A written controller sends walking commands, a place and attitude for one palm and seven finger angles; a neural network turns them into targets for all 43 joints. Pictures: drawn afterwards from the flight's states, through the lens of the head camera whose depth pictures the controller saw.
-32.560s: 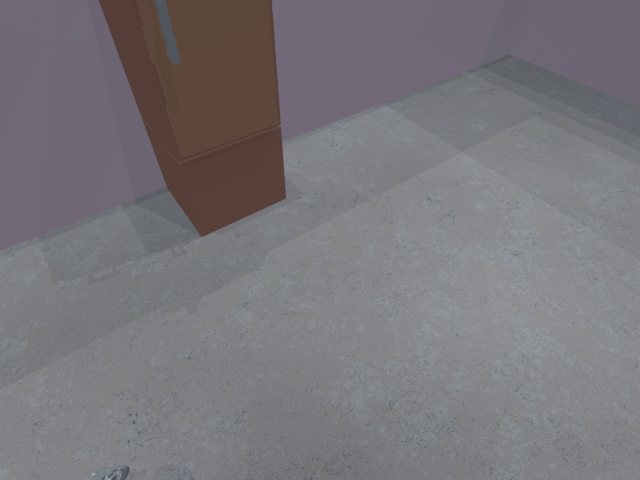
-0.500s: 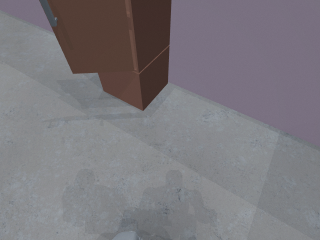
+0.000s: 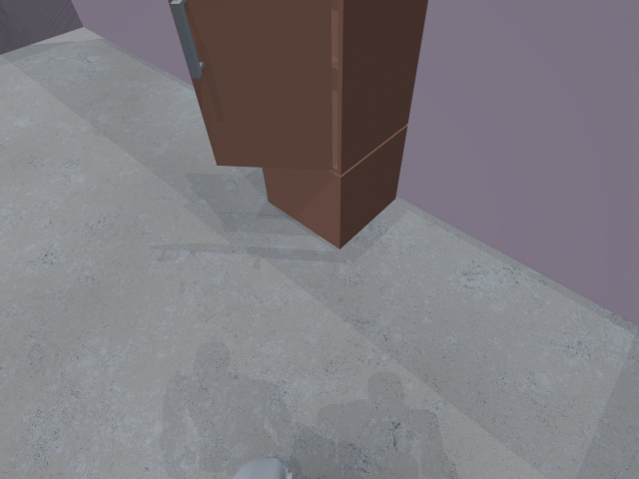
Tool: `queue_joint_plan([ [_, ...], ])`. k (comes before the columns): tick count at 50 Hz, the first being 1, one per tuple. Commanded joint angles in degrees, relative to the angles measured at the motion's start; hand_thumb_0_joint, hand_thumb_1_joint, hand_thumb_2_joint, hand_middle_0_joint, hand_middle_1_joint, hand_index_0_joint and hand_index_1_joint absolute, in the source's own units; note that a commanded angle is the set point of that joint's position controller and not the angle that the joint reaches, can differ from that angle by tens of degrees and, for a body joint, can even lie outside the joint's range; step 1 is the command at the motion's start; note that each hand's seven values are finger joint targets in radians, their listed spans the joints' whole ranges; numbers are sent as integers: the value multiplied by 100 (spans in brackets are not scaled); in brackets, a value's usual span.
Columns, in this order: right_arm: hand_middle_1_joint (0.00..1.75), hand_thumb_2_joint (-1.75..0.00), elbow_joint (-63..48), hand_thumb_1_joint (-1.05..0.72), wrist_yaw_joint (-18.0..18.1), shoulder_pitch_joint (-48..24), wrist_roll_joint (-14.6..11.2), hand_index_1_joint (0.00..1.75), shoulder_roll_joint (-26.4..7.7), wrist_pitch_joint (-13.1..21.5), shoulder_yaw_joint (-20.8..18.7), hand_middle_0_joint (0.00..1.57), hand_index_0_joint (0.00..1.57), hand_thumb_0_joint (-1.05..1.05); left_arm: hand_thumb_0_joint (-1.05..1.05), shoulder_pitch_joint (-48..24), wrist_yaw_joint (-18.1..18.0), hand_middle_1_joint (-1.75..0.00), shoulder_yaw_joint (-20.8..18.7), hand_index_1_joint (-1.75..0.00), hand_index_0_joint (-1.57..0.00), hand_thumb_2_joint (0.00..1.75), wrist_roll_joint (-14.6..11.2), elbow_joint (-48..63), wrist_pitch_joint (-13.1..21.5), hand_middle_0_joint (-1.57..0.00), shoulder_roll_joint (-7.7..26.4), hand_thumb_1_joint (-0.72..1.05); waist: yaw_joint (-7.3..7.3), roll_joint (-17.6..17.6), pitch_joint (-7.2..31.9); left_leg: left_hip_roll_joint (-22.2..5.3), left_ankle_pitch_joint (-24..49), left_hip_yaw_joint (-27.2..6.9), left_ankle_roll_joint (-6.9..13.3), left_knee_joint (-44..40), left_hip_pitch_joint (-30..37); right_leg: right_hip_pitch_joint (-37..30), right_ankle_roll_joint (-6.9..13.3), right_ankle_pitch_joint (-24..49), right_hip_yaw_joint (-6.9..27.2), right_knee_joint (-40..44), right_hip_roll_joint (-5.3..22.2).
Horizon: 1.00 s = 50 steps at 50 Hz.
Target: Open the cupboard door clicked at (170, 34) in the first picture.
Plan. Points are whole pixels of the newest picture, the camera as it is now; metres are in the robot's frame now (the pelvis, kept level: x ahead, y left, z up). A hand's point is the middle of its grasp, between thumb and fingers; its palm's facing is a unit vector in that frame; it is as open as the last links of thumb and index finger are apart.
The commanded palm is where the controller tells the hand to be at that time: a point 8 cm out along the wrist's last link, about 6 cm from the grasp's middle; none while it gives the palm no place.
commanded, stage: take the last steps up to it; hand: left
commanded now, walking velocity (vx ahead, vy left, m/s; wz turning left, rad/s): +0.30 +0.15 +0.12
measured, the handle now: (190, 38) +1.05 +0.40 +0.08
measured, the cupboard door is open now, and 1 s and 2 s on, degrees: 36 36 36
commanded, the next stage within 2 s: come to a stop and stand still in 1.08 s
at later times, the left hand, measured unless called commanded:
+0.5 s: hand (154, 421) +0.22 +0.29 -0.16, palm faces +0.09 -0.98 -0.20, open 7.4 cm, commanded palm none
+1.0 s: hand (158, 366) +0.31 +0.32 -0.18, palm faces +0.11 -0.98 -0.17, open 7.3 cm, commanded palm none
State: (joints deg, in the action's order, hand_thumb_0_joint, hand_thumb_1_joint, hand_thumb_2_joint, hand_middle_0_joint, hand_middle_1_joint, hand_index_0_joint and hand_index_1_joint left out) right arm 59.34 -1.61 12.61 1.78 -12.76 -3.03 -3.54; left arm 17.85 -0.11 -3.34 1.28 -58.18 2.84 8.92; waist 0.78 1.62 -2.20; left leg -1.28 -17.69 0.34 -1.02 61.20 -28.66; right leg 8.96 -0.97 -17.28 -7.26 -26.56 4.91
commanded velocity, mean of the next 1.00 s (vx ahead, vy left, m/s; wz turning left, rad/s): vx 0.28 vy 0.10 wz -0.02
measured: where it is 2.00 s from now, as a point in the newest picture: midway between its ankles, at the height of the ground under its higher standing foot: (285, 401)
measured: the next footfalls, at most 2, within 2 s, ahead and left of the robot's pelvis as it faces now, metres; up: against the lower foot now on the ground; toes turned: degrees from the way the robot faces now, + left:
left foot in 0.24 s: +0.18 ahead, +0.19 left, +0.00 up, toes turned +10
right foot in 0.62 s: +0.32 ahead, +0.00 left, +0.00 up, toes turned -7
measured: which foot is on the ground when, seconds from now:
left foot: up 0.00-0.22, down 0.24-0.62, up 0.64-1.00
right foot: down 0.00-0.22, up 0.24-0.60, down 0.62-1.00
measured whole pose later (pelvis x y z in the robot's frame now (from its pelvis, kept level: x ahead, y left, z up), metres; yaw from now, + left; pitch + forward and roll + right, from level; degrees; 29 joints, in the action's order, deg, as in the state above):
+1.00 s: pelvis +0.36 +0.14 +0.00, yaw +0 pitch +0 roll +0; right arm 59.3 -1.6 10.5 1.5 -10.5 1.9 -2.5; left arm 20.5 0.5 -3.5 1.1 -64.2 2.9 9.2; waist 2.3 -0.8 -2.7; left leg -3.5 -11.6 5.9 -1.2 29.0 -21.8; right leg 4.2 -2.7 -19.7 -6.6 -24.2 5.4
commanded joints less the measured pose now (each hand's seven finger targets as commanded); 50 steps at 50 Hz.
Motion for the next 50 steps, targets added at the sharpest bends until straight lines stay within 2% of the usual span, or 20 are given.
queue_joint_plan([
  [1, 30, -90, -611, -90, -127, -632, -59, 30, -57, 253, -29, 20, 20, 0, 0, 421, -61, -30, -193, -30, -20, 90, 21, 0, 177, -20, 1002, 90, 155, -1057, -225, -286, 374, 273, -156, -893, -658, -494, 556, 996, 695, 1621, 1413],
  [7, 30, -90, -732, -90, -171, -914, -94, 30, 26, 384, 43, 20, 20, 0, 0, 640, -55, -30, -224, -30, -20, 90, 60, -317, 104, -20, 1188, 90, 277, -1463, -201, -27, 253, 721, 4, -2566, 335, -538, 472, 1681, 349, 1083, 1493],
  [9, 30, -90, -512, -90, -107, -171, -58, 30, -170, 450, 11, 20, 20, 0, 0, 386, -54, -30, -251, -30, -20, 90, 35, -281, 54, -20, 1203, 90, -163, -1222, -26, 212, 463, 1011, 96, -3339, 1648, -4, 313, 1784, 11, 348, 1268],
  [10, 30, -90, -279, -90, -25, 605, -29, 30, -525, 494, -71, 20, 20, 0, 0, 399, -26, -30, -215, -30, -20, 90, 30, -231, 36, -20, 1007, 90, -479, -397, 431, 33, 333, 810, 205, -3552, 2853, 483, 199, 1827, -230, -861, 1032],
  [11, 30, -90, -99, -90, 83, 1416, 49, 30, -1215, 534, -272, 20, 20, 0, 0, 526, 24, -30, -158, -30, -20, 90, -31, -58, -4, -20, 610, 90, -769, 1292, 1044, -1375, 267, -1176, 756, -3720, 4047, 1871, -80, -314, -630, -2583, 245],
  [12, 30, -90, 13, -90, 193, 1942, 10, 30, -1421, 472, -300, 20, 20, 0, 0, 16, 13, -30, -56, -30, -20, 90, -21, 254, -15, -20, 468, 90, -912, 1391, 1075, -2020, 340, -2046, 1201, -4364, 4099, 2649, -11, -1813, -117, -3897, -27],
  [14, 30, -90, -129, -90, 257, 1174, 5, 30, -1096, 499, -221, 20, 20, 0, 0, -537, -13, -30, -50, -30, -20, 90, -25, 333, -40, -20, 376, 90, -634, 1234, 494, -2062, -688, -1964, 1373, -4726, 2882, 3140, 173, -1206, 482, -4875, 325],
  [17, 30, -90, -262, -90, 281, 511, 5, 30, -563, 602, -64, 20, 20, 0, 0, -232, 85, -30, -72, -30, -20, 90, 34, 86, -130, -20, 363, 90, -158, 580, 112, -1635, -238, -1040, 1110, -5009, 1818, 2495, 139, -468, 504, -4242, 506],
  [26, 30, -90, -98, -90, 188, 546, 27, 30, -590, 600, -55, 20, 20, 0, 0, -730, 138, -30, -97, -30, -20, 90, 32, 403, -187, -20, 367, 90, 30, 119, -269, -1431, -151, -244, 1187, -5176, 1492, 1230, 87, 169, 162, -1464, 127],
  [29, 30, -90, -16, -90, 179, 484, -8, 30, -501, 573, -6, 20, 20, 0, 0, -107, 109, -30, -175, -30, -20, 90, 55, 212, -106, -20, 593, 90, 350, -219, -136, -944, -27, 188, 792, -3983, 1064, -228, 157, 424, 118, -413, -65],
  [30, 30, -90, -44, -90, 157, 478, -64, 30, -342, 591, 33, 20, 20, 0, 0, 514, 85, -30, -248, -30, -20, 90, 81, 41, -30, -20, 937, 90, 614, -945, 97, -341, -87, 688, 500, -2600, 451, -1158, 415, -75, 1012, 258, 509],
  [31, 30, -90, -210, -90, 113, 566, -86, 30, -109, 613, 61, 20, 20, 0, 0, 1085, 45, -30, -357, -30, -20, 90, 55, -106, 19, -20, 1493, 90, 703, -2291, 300, 306, -1420, 967, 197, -853, -825, -2051, 1101, -159, 3315, 1250, 1978],
  [32, 30, -90, -240, -90, 130, 504, -47, 30, -415, 547, 6, 20, 20, 0, 0, 1044, -37, -30, -332, -30, -20, 90, -25, -40, 12, -20, 1447, 90, 571, -1922, 178, -7, -1540, 231, 173, 230, -957, -1482, 1361, -735, 3890, 1699, 2387],
  [33, 30, -90, -225, -90, 130, 163, -36, 30, -389, 551, -26, 20, 20, 0, 0, 609, -75, -30, -290, -30, -20, 90, -17, 66, 23, -20, 1212, 90, 477, -1439, -133, -206, -975, -77, 156, 659, -1173, -943, 1381, -843, 3662, 1749, 2206],
  [35, 30, -90, -137, -90, 98, 121, -13, 30, -185, 489, 7, 20, 20, 0, 0, 30, -82, -30, -146, -30, -20, 90, -33, 211, 80, -20, 749, 90, 117, -698, -259, -527, -47, -171, 18, 298, -786, -131, 1046, -87, 2206, 1777, 1692],
  [38, 30, -90, 21, -90, 49, 467, -23, 30, 62, 436, 45, 20, 20, 0, 0, 12, -47, -30, -129, -30, -20, 90, -22, 102, 216, -20, 686, 90, -51, -851, 186, -502, 298, 164, -122, -661, -243, -251, 877, 1410, 1092, 1649, 1239],
  [44, 30, -90, -264, -90, -44, -186, -56, 30, 176, 503, 62, 20, 20, 0, 0, 276, 1, -30, -173, -30, -20, 90, 9, -271, 188, -20, 953, 90, 165, -1050, 16, -217, 441, 572, -126, -2397, 140, -430, 847, 1510, 808, 1431, 1178],
  [47, 30, -90, -251, -90, -33, -97, -53, 30, 36, 561, 36, 20, 20, 0, 0, 226, -9, -30, -186, -30, -20, 90, 3, -357, 103, -20, 984, 90, 20, -1124, -112, -77, 713, 726, -36, -3150, 997, -14, 641, 995, 663, 1069, 1077],
  [49, 30, -90, 24, -90, 57, 805, -24, 30, -378, 628, -53, 20, 20, 0, 0, 134, -4, -30, -158, -30, -20, 90, -10, -299, 35, -20, 805, 90, -428, -207, 160, -205, 633, 533, 106, -3667, 2597, 801, 440, 862, 317, -260, 689],
  [50, 30, -90, 153, -90, 143, 1416, 58, 30, -936, 646, -192, 20, 20, 0, 0, 289, 19, -30, -103, -30, -20, 90, -43, -190, 9, -20, 516, 90, -612, 1038, 529, -1380, 577, -953, 602, -3870, 3491, 1832, 191, -410, -186, -1697, 40],
])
